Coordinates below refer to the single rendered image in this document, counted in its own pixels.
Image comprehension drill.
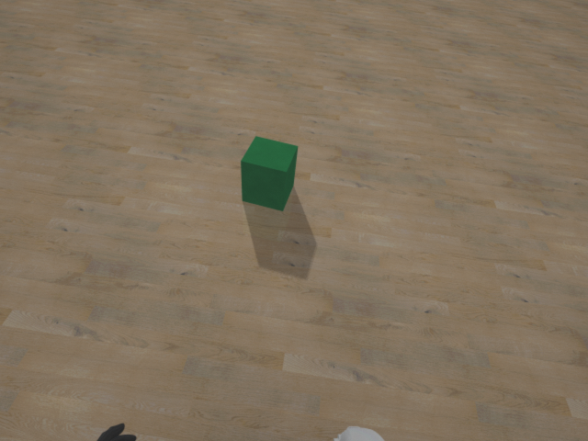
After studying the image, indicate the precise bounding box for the carton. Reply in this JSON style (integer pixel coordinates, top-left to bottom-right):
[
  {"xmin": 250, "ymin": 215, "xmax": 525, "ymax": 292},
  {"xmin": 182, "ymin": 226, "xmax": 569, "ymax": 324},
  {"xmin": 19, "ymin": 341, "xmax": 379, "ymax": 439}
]
[{"xmin": 241, "ymin": 136, "xmax": 298, "ymax": 211}]

